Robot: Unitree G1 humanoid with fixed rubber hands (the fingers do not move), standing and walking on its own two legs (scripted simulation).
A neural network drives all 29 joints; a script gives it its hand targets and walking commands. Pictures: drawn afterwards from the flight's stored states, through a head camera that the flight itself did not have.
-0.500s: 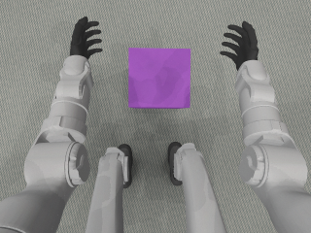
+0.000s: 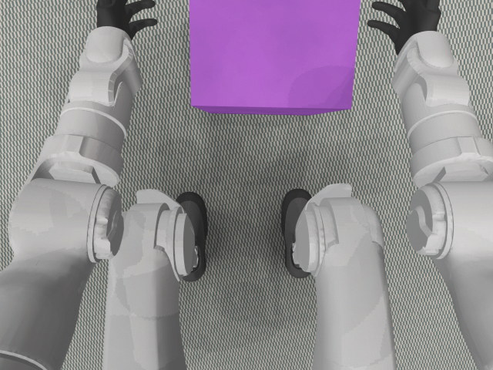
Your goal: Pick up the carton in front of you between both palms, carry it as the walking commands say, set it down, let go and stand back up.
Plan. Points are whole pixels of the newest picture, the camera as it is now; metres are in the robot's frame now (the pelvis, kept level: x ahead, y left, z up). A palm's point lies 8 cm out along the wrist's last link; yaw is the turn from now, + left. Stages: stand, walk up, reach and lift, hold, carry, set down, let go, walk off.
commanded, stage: reach and lift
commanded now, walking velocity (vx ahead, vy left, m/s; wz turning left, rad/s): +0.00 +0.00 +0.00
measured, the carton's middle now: (266, 49) +0.53 -0.05 -0.28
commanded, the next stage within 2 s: none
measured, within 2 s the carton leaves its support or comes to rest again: leaves its support in 1.00 s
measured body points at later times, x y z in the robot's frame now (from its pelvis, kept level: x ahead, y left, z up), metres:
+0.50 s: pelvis +0.00 +0.00 -0.04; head +0.36 -0.03 +0.22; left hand +0.56 +0.13 -0.21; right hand +0.53 -0.22 -0.22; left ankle +0.12 +0.13 -0.37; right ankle +0.12 -0.12 -0.37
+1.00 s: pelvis +0.00 +0.00 -0.05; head +0.35 -0.03 +0.22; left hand +0.56 +0.11 -0.20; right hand +0.54 -0.20 -0.21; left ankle +0.12 +0.12 -0.37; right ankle +0.12 -0.12 -0.37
